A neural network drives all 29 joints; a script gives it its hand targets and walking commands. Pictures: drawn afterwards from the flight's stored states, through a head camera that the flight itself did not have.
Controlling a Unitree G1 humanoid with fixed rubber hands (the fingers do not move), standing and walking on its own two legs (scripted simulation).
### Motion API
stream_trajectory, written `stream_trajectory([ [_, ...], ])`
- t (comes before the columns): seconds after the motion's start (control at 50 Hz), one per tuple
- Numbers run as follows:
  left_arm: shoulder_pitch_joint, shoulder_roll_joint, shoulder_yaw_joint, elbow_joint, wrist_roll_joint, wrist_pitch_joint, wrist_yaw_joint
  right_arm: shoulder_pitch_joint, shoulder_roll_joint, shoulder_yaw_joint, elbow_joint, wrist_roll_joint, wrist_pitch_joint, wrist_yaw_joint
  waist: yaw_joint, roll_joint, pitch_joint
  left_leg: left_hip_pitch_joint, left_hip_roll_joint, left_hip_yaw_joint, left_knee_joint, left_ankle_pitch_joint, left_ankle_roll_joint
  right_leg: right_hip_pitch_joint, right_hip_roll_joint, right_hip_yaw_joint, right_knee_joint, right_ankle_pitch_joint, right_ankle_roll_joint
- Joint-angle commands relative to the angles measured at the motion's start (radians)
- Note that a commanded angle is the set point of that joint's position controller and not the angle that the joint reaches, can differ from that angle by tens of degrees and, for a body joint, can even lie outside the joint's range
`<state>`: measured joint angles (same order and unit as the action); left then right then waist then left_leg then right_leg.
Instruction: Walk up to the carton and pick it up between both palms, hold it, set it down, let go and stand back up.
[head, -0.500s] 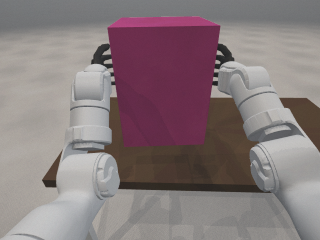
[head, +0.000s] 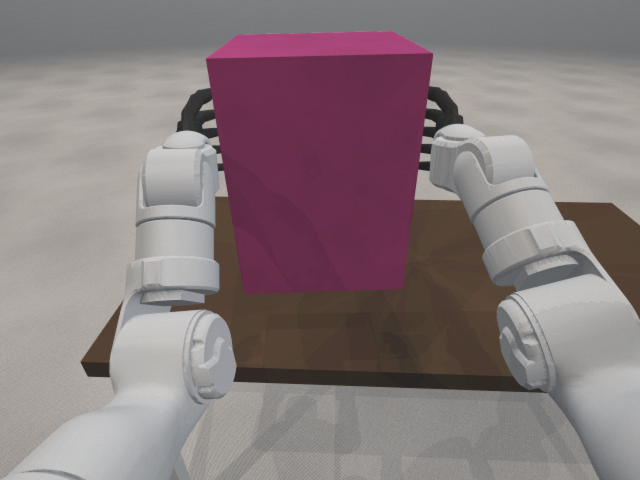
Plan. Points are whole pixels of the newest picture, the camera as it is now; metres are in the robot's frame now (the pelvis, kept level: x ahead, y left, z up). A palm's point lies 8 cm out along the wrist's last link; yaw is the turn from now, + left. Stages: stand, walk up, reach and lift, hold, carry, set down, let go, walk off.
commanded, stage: hold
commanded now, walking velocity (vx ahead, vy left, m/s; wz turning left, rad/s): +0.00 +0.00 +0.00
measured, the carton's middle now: (319, 160) +0.42 +0.01 +0.28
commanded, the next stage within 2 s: none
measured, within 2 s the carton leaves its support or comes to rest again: neither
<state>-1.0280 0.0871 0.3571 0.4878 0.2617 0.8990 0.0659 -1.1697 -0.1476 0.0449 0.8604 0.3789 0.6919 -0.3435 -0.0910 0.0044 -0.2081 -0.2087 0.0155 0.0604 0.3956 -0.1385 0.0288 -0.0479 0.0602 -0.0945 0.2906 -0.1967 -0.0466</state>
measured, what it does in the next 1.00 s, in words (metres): stands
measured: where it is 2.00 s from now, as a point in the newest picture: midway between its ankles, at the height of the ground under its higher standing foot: outside the picture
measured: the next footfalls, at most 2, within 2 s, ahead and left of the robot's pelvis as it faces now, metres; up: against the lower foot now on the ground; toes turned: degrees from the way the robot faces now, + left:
none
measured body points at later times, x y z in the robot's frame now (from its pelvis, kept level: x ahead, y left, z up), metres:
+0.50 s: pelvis +0.00 +0.00 +0.00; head -0.11 +0.02 +0.44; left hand +0.38 +0.15 +0.32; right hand +0.38 -0.14 +0.32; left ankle +0.05 +0.09 -0.75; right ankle -0.02 -0.08 -0.75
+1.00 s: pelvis +0.00 +0.00 +0.00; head -0.10 +0.02 +0.44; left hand +0.38 +0.14 +0.32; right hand +0.37 -0.15 +0.32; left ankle +0.05 +0.09 -0.75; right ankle -0.02 -0.08 -0.75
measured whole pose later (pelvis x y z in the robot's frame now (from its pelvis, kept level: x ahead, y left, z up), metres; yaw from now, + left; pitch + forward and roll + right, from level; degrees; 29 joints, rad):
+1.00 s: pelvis +0.00 +0.00 +0.00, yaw -1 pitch -3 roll -2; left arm -1.03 0.06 0.36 0.50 0.26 0.90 0.08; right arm -1.17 -0.18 0.07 0.88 0.40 0.69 -0.32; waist -0.09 0.02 -0.21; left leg -0.20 0.02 0.07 0.40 -0.14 0.04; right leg -0.05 0.06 -0.08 0.29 -0.19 -0.04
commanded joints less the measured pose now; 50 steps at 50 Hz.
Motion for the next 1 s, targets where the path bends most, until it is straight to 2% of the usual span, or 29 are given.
stream_trajectory([
  [0.0, -0.832, -0.542, -0.31, -0.119, -0.202, -0.044, -0.2, -0.858, 0.53, 0.075, -0.321, 0.186, -0.051, 0.172, -0.023, 0.085, -0.274, 0.27, 0.003, -0.111, -0.007, 0.23, -0.086, -0.062, 0.003, 0.101, -0.041, 0.279, 0.089],
  [0.02, -0.802, -0.519, -0.277, -0.069, -0.18, -0.033, -0.211, -0.821, 0.516, 0.059, -0.253, 0.167, -0.039, 0.175, -0.018, 0.057, -0.207, 0.251, 0.001, -0.106, -0.021, 0.173, -0.085, -0.079, -0.006, 0.1, -0.058, 0.228, 0.091],
  [0.04, -0.823, -0.52, -0.284, -0.085, -0.189, -0.035, -0.219, -0.827, 0.518, 0.058, -0.245, 0.165, -0.038, 0.178, -0.022, 0.075, -0.216, 0.238, -0.005, -0.103, -0.029, 0.151, -0.081, -0.058, -0.009, 0.103, -0.059, 0.218, 0.092],
  [0.12, -0.916, -0.536, -0.339, -0.175, -0.235, -0.06, -0.199, -0.923, 0.566, 0.096, -0.334, 0.206, -0.059, 0.185, -0.021, 0.073, -0.34, 0.286, -0.008, -0.111, -0.004, 0.179, -0.075, -0.081, -0.014, 0.108, -0.043, 0.229, 0.096],
  [0.14, -0.91, -0.543, -0.312, -0.131, -0.233, -0.061, -0.193, -0.938, 0.57, 0.083, -0.322, 0.197, -0.061, 0.188, 0.005, 0.068, -0.315, 0.267, -0.004, -0.118, -0.019, 0.162, -0.075, -0.091, -0.005, 0.095, -0.046, 0.195, 0.09],
  [0.18, -0.881, -0.518, -0.277, -0.084, -0.208, -0.067, -0.188, -0.921, 0.586, 0.072, -0.291, 0.18, -0.066, 0.196, 0.024, 0.032, -0.26, 0.248, -0.005, -0.109, -0.035, 0.117, -0.056, -0.132, -0.019, 0.105, -0.061, 0.16, 0.093],
  [0.22, -0.898, -0.539, -0.301, -0.114, -0.212, -0.074, -0.184, -0.899, 0.582, 0.074, -0.268, 0.171, -0.071, 0.201, 0.015, 0.062, -0.302, 0.266, 0.001, -0.114, -0.022, 0.113, -0.062, -0.11, -0.012, 0.109, -0.051, 0.151, 0.089],
  [0.28, -0.915, -0.529, -0.291, -0.09, -0.215, -0.08, -0.176, -0.887, 0.588, 0.069, -0.243, 0.167, -0.061, 0.203, 0.016, 0.032, -0.288, 0.265, -0.001, -0.114, -0.033, 0.093, -0.054, -0.119, -0.018, 0.116, -0.061, 0.136, 0.092],
  [0.3, -0.877, -0.535, -0.264, -0.049, -0.204, -0.076, -0.178, -0.882, 0.562, 0.053, -0.239, 0.156, -0.064, 0.201, 0.012, 0.038, -0.266, 0.255, 0.005, -0.118, -0.034, 0.086, -0.054, -0.122, -0.018, 0.118, -0.062, 0.157, 0.086],
  [0.36, -0.906, -0.526, -0.285, -0.073, -0.214, -0.08, -0.184, -0.921, 0.57, 0.062, -0.262, 0.17, -0.071, 0.202, 0.014, 0.031, -0.317, 0.253, 0.006, -0.11, -0.027, 0.108, -0.056, -0.095, -0.009, 0.116, -0.052, 0.154, 0.085],
  [0.38, -0.86, -0.532, -0.267, -0.044, -0.205, -0.075, -0.187, -0.86, 0.559, 0.048, -0.235, 0.154, -0.065, 0.199, 0.004, 0.032, -0.281, 0.255, 0.001, -0.11, -0.027, 0.1, -0.062, -0.12, -0.021, 0.125, -0.067, 0.162, 0.085],
  [0.4, -0.893, -0.517, -0.261, -0.058, -0.203, -0.081, -0.187, -0.919, 0.575, 0.06, -0.275, 0.164, -0.071, 0.2, 0.025, 0.019, -0.307, 0.242, -0.005, -0.103, -0.022, 0.122, -0.05, -0.101, -0.022, 0.124, -0.063, 0.173, 0.092],
  [0.42, -0.848, -0.529, -0.27, -0.036, -0.214, -0.078, -0.191, -0.899, 0.574, 0.07, -0.29, 0.172, -0.072, 0.193, 0.012, 0.027, -0.297, 0.245, -0.011, -0.104, -0.022, 0.133, -0.057, -0.095, -0.022, 0.125, -0.064, 0.203, 0.093],
  [0.44, -0.857, -0.513, -0.255, -0.052, -0.206, -0.079, -0.189, -0.919, 0.582, 0.081, -0.301, 0.18, -0.072, 0.189, 0.033, -0.001, -0.314, 0.249, -0.012, -0.107, -0.017, 0.15, -0.042, -0.086, -0.027, 0.125, -0.059, 0.231, 0.105],
  [0.46, -0.849, -0.519, -0.266, -0.036, -0.217, -0.078, -0.192, -0.905, 0.567, 0.078, -0.297, 0.182, -0.074, 0.182, 0.014, 0.015, -0.304, 0.259, -0.021, -0.099, -0.016, 0.123, -0.048, -0.088, -0.029, 0.13, -0.063, 0.225, 0.107],
  [0.48, -0.865, -0.536, -0.28, -0.054, -0.222, -0.083, -0.192, -0.934, 0.577, 0.087, -0.337, 0.184, -0.078, 0.179, 0.023, 0.026, -0.331, 0.254, -0.019, -0.105, -0.006, 0.152, -0.046, -0.074, -0.028, 0.13, -0.051, 0.245, 0.107],
  [0.54, -0.889, -0.533, -0.284, -0.067, -0.222, -0.083, -0.193, -0.887, 0.556, 0.051, -0.27, 0.168, -0.061, 0.18, -0.015, 0.041, -0.299, 0.269, 0.001, -0.115, -0.02, 0.13, -0.059, -0.094, -0.013, 0.118, -0.057, 0.205, 0.091],
  [0.56, -0.891, -0.55, -0.312, -0.106, -0.228, -0.08, -0.191, -0.866, 0.544, 0.052, -0.254, 0.17, -0.059, 0.181, -0.031, 0.084, -0.292, 0.269, -0.004, -0.113, -0.015, 0.154, -0.074, -0.09, -0.014, 0.118, -0.052, 0.213, 0.087],
  [0.6, -0.89, -0.566, -0.334, -0.13, -0.24, -0.072, -0.188, -0.834, 0.533, 0.048, -0.258, 0.173, -0.056, 0.186, -0.029, 0.106, -0.29, 0.266, 0.003, -0.117, -0.017, 0.162, -0.088, -0.072, -0.005, 0.114, -0.048, 0.214, 0.079],
  [0.62, -0.917, -0.573, -0.331, -0.118, -0.24, -0.072, -0.186, -0.897, 0.545, 0.047, -0.291, 0.177, -0.062, 0.187, -0.032, 0.092, -0.311, 0.264, 0.003, -0.117, -0.009, 0.136, -0.086, -0.071, -0.003, 0.109, -0.046, 0.196, 0.086],
  [0.64, -0.881, -0.556, -0.293, -0.063, -0.217, -0.067, -0.189, -0.855, 0.537, 0.039, -0.225, 0.161, -0.05, 0.188, -0.026, 0.084, -0.235, 0.248, 0.002, -0.117, -0.022, 0.105, -0.085, -0.113, -0.014, 0.121, -0.059, 0.168, 0.083],
  [0.68, -0.938, -0.557, -0.318, -0.08, -0.231, -0.076, -0.189, -0.924, 0.552, 0.024, -0.254, 0.164, -0.068, 0.203, -0.022, 0.089, -0.276, 0.237, 0.008, -0.12, -0.035, 0.064, -0.075, -0.113, -0.01, 0.108, -0.053, 0.108, 0.081],
  [0.74, -0.895, -0.578, -0.301, -0.085, -0.229, -0.079, -0.175, -0.923, 0.557, 0.045, -0.293, 0.184, -0.078, 0.204, -0.005, 0.101, -0.316, 0.258, 0.009, -0.127, -0.015, 0.168, -0.078, -0.078, -0.006, 0.111, -0.044, 0.203, 0.076],
  [0.78, -0.865, -0.557, -0.29, -0.092, -0.213, -0.077, -0.168, -0.894, 0.564, 0.085, -0.276, 0.193, -0.07, 0.206, 0.014, 0.046, -0.291, 0.267, 0.005, -0.117, -0.012, 0.195, -0.074, -0.074, 0.002, 0.103, -0.046, 0.236, 0.084],
  [0.84, -0.85, -0.566, -0.3, -0.121, -0.216, -0.069, -0.171, -0.899, 0.556, 0.1, -0.319, 0.211, -0.073, 0.197, 0.007, 0.062, -0.354, 0.288, -0.006, -0.116, 0.009, 0.227, -0.073, -0.042, -0.005, 0.123, -0.036, 0.28, 0.092],
  [0.86, -0.84, -0.537, -0.273, -0.086, -0.213, -0.065, -0.175, -0.906, 0.561, 0.1, -0.322, 0.207, -0.068, 0.193, 0.016, 0.009, -0.312, 0.276, -0.013, -0.113, 0.002, 0.205, -0.064, -0.066, -0.007, 0.118, -0.047, 0.283, 0.102],
  [0.88, -0.869, -0.524, -0.275, -0.082, -0.197, -0.065, -0.179, -0.921, 0.571, 0.088, -0.297, 0.202, -0.064, 0.192, 0.007, -0.003, -0.291, 0.279, -0.009, -0.107, -0.012, 0.178, -0.057, -0.098, -0.01, 0.116, -0.053, 0.251, 0.106],
  [0.94, -0.876, -0.558, -0.33, -0.141, -0.245, -0.075, -0.173, -0.932, 0.586, 0.122, -0.376, 0.219, -0.077, 0.186, 0.009, 0.028, -0.369, 0.281, -0.004, -0.119, 0.014, 0.233, -0.066, -0.054, 0.003, 0.117, -0.03, 0.291, 0.093],
  [0.98, -0.893, -0.531, -0.298, -0.109, -0.215, -0.068, -0.175, -0.886, 0.571, 0.081, -0.28, 0.189, -0.053, 0.186, -0.009, 0.033, -0.29, 0.275, -0.013, -0.103, -0.008, 0.153, -0.064, -0.093, -0.015, 0.12, -0.051, 0.227, 0.098],
])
